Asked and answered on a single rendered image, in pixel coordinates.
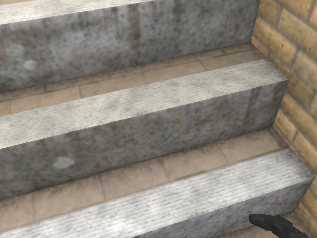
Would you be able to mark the right robot hand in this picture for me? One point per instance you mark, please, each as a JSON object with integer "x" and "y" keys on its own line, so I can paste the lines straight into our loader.
{"x": 278, "y": 225}

